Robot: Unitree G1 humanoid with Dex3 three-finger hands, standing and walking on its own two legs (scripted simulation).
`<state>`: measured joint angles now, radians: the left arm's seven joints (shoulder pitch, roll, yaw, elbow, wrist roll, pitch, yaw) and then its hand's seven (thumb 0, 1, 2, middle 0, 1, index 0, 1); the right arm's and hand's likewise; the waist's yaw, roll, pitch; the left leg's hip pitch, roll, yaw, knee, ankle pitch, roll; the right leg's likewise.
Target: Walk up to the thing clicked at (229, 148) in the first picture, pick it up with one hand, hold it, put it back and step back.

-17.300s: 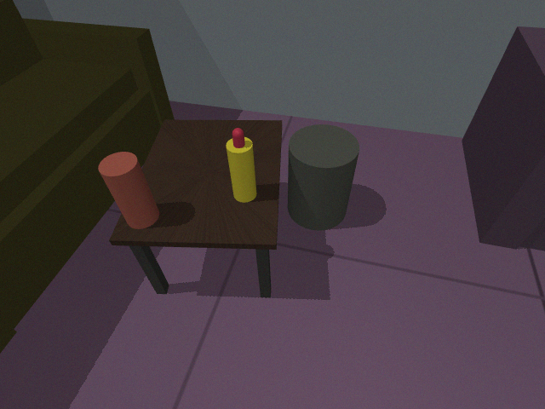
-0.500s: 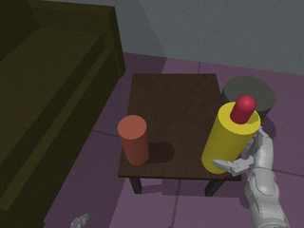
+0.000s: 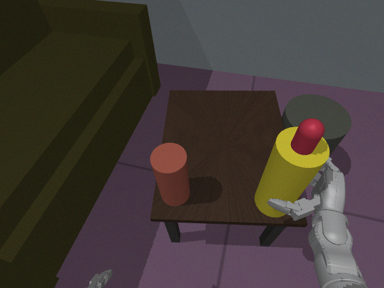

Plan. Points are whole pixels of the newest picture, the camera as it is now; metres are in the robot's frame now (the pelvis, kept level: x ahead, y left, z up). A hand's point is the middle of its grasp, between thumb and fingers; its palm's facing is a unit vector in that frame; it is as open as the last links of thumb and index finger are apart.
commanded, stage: hold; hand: right
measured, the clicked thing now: (288, 171) +0.34 -0.15 +0.08
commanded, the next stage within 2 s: crouch in 0.16 s
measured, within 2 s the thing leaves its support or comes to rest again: neither
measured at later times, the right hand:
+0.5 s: hand (294, 181) +0.35 -0.18 +0.01, palm faces +0.26 +0.96 -0.04, open 11.4 cm
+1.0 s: hand (279, 164) +0.47 -0.20 -0.11, palm faces +0.27 +0.96 -0.05, open 11.4 cm
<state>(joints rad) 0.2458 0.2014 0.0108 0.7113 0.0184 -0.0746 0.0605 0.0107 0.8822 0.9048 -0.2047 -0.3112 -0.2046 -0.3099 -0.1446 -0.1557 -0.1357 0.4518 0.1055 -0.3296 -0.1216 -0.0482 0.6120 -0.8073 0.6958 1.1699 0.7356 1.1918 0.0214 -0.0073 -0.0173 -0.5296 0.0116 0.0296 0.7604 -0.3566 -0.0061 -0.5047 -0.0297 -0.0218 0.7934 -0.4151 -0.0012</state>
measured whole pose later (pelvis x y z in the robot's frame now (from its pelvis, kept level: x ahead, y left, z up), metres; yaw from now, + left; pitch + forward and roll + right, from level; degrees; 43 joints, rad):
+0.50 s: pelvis -0.01 +0.00 -0.01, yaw +0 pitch +10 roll +1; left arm 0.22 0.20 0.01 0.72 0.03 -0.08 0.06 0.01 0.89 0.91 -0.20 -0.30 -0.20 -0.30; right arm -0.25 -0.16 -0.18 0.60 0.10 -0.39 -0.12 -0.05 0.61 -0.77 0.71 1.18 0.75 1.21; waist 0.03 0.01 -0.03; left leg -0.62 0.02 0.03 0.82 -0.37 0.00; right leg -0.60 -0.03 -0.02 0.85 -0.42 0.00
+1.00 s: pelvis -0.03 +0.00 -0.11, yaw +2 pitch +29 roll +2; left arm 0.27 0.28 0.02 0.75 0.07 -0.05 -0.01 0.01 0.85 0.93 -0.20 -0.29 -0.18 -0.31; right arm -0.80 -0.44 -0.44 1.13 0.05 -0.54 -0.04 -0.04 0.61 -0.80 0.71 1.15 0.75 1.17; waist 0.16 0.00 -0.12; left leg -1.31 0.00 0.04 1.30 -0.50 0.00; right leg -1.29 -0.06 0.00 1.36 -0.58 0.00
